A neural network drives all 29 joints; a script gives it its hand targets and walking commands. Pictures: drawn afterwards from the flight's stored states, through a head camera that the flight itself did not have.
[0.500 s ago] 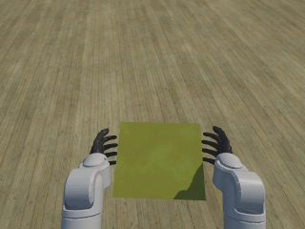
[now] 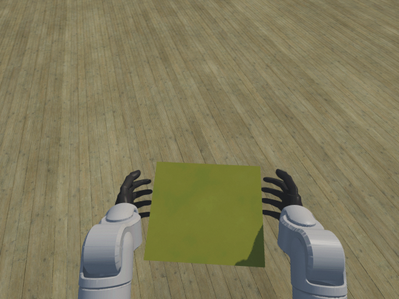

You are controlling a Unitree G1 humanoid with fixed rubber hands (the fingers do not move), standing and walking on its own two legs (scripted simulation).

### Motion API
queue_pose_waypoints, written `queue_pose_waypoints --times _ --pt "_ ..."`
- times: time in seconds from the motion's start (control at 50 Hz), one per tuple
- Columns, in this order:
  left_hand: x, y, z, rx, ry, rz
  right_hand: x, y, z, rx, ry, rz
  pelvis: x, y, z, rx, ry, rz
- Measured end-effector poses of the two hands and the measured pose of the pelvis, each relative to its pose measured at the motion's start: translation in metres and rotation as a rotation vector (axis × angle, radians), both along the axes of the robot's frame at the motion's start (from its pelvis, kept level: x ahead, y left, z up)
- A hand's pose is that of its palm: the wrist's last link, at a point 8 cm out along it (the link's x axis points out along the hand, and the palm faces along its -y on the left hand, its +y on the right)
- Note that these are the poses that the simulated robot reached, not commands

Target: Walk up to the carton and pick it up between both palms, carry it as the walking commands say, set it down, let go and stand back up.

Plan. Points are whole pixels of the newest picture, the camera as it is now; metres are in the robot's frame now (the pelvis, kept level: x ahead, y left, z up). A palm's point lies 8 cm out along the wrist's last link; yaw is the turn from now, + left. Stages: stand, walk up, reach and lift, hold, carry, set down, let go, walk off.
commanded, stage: carry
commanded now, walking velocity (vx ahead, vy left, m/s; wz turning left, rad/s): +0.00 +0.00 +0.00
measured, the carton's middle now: (206, 216) +0.30 -0.01 -0.02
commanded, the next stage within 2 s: none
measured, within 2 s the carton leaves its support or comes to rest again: neither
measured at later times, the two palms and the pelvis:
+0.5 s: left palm (148, 164) +0.39 +0.10 +0.04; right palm (281, 160) +0.39 -0.18 +0.03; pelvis +0.11 -0.04 +0.00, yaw +3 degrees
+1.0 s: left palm (148, 147) +0.46 +0.11 +0.02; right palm (269, 140) +0.46 -0.18 +0.02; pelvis +0.19 -0.03 -0.01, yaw +1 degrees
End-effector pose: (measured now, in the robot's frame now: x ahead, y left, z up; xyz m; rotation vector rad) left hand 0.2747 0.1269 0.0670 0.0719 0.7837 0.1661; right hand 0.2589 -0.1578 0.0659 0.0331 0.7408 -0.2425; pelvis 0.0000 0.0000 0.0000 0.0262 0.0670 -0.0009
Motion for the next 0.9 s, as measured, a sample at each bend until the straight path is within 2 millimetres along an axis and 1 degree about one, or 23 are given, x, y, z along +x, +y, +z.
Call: queue_pose_waypoints --times 0.1,0.18,0.24,0.32,0.38,0.4,0.48,0.52,0.58,0.62,0.66,0.72,0.74,0.78,0.84,0.9 --pt "0.029 -0.005 -0.009 -0.012 -0.001 0.036 0.043 -0.006 -0.004 -0.015 -0.001 0.048 0.028 -0.017 -0.002 0.002 0.017 0.02" --pt "0.046 -0.009 -0.007 -0.008 -0.026 0.051 0.068 -0.009 -0.004 -0.022 -0.024 0.061 0.046 -0.024 -0.002 0.009 0.029 0.031" --pt "0.061 -0.01 -0.011 -0.018 -0.02 0.054 0.084 -0.01 -0.008 -0.03 -0.018 0.068 0.06 -0.026 -0.001 0.019 0.034 0.039" --pt "0.074 -0.01 -0.005 -0.02 -0.047 0.063 0.095 -0.01 0.0 -0.009 -0.045 0.063 0.076 -0.027 0.003 0.012 0.025 0.031" --pt "0.087 -0.012 -0.003 -0.008 -0.05 0.069 0.106 -0.014 -0.002 0.001 -0.047 0.078 0.089 -0.032 0.003 0.016 0.022 0.013" --pt "0.092 -0.014 -0.005 0.0 -0.049 0.064 0.111 -0.016 -0.006 0.001 -0.046 0.084 0.093 -0.034 0.002 0.017 0.018 0.019" --pt "0.114 -0.023 -0.023 0.0 0.0 0.031 0.13 -0.025 -0.032 -0.006 0.026 0.083 0.109 -0.04 0.004 0.023 0.016 0.044" --pt "0.119 -0.025 -0.028 0.006 -0.002 0.021 0.135 -0.028 -0.034 0.008 0.021 0.074 0.116 -0.04 0.005 0.027 0.014 0.042" --pt "0.126 -0.026 -0.026 -0.013 -0.048 0.016 0.139 -0.029 -0.027 0.013 -0.029 0.05 0.126 -0.038 0.002 0.018 0.014 0.033" --pt "0.134 -0.024 -0.028 -0.024 -0.067 0.008 0.146 -0.028 -0.026 0.002 -0.048 0.046 0.135 -0.035 -0.002 0.006 0.01 0.028" --pt "0.144 -0.021 -0.036 -0.03 -0.068 0.0 0.155 -0.025 -0.029 -0.011 -0.05 0.056 0.146 -0.032 -0.007 -0.001 0.002 0.015" --pt "0.156 -0.016 -0.052 -0.035 -0.032 -0.002 0.169 -0.02 -0.042 -0.03 -0.013 0.086 0.159 -0.03 -0.008 0.0 -0.008 0.007" --pt "0.157 -0.014 -0.053 -0.041 -0.027 0.009 0.17 -0.019 -0.043 -0.023 -0.01 0.083 0.162 -0.029 -0.008 -0.002 -0.008 0.006" --pt "0.157 -0.012 -0.045 -0.045 -0.05 0.026 0.173 -0.017 -0.039 -0.004 -0.035 0.077 0.168 -0.029 -0.008 -0.003 -0.002 0.007" --pt "0.164 -0.012 -0.035 -0.027 -0.084 0.032 0.181 -0.016 -0.035 -0.005 -0.067 0.09 0.172 -0.031 -0.007 0.008 0.019 0.009" --pt "0.171 -0.013 -0.033 -0.023 -0.084 0.021 0.189 -0.018 -0.036 -0.013 -0.061 0.089 0.179 -0.03 -0.005 0.017 0.018 0.02"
